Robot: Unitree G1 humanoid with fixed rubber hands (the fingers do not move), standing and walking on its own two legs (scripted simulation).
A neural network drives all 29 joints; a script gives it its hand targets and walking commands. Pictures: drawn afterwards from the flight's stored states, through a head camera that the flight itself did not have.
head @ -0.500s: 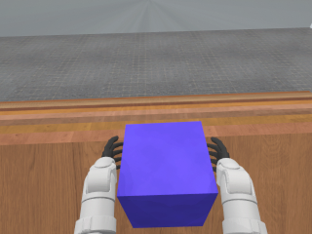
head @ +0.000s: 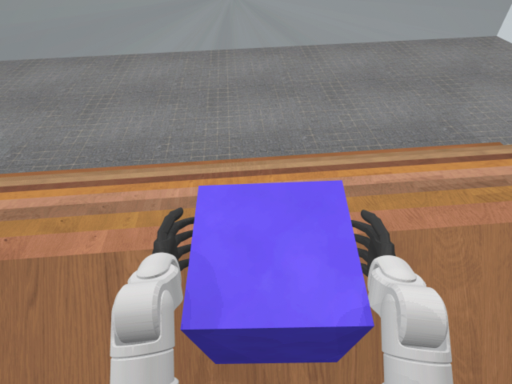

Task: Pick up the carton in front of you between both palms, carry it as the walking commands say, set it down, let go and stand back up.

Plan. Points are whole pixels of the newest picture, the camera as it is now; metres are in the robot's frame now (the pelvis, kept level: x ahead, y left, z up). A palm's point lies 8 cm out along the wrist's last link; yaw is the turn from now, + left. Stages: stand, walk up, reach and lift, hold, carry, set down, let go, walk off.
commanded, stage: carry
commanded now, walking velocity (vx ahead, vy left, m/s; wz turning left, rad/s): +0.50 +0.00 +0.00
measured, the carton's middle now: (273, 280) +0.29 +0.00 +0.03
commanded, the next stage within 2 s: none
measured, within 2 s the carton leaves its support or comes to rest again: neither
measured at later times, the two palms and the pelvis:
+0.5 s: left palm (170, 171) +0.52 +0.20 +0.07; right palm (317, 174) +0.50 -0.10 +0.07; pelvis +0.28 +0.06 +0.00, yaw -1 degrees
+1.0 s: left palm (201, 98) +0.89 +0.18 +0.05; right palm (302, 95) +0.92 -0.12 +0.04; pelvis +0.59 +0.01 -0.02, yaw +2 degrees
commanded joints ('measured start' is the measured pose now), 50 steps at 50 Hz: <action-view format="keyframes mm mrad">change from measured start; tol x32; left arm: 1 -259 -819 -624 -113 -241 52 -47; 30 -121 -660 -593 -277 -195 47 69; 50 -823 -806 -515 129 -261 -107 69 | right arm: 1 -342 771 614 -177 281 49 74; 20 -76 573 492 -306 268 69 -104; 50 -792 764 400 180 159 -98 -104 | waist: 1 24 -95 -252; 41 -3 109 3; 45 88 -439 -300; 50 43 -101 -275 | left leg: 1 -289 58 72 230 107 31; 6 -700 78 27 542 -104 17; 17 111 -67 289 48 189 27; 20 398 420 -572 -278 -89 232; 37 161 200 82 -247 310 158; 42 142 148 189 113 691 93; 45 -459 -135 73 896 -133 -2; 50 -512 20 -46 918 19 73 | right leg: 1 544 -168 216 -190 -52 -62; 3 640 -469 675 -229 58 -255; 14 275 -250 83 -260 262 -84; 22 -392 -126 147 865 -117 -12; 42 42 36 -109 84 162 -78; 45 614 -380 753 -183 12 -246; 50 381 -288 391 -81 234 -192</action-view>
